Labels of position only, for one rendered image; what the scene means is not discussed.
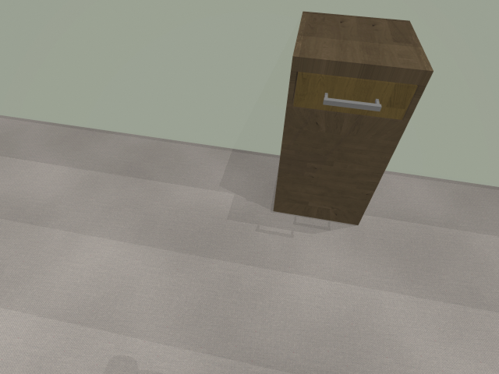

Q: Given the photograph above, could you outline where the cabinet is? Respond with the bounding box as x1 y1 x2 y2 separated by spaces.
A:
274 12 434 225

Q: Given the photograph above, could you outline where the handle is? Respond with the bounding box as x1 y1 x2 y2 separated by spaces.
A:
323 93 382 111

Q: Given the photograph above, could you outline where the drawer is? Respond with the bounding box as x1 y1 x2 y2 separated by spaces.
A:
293 72 418 120

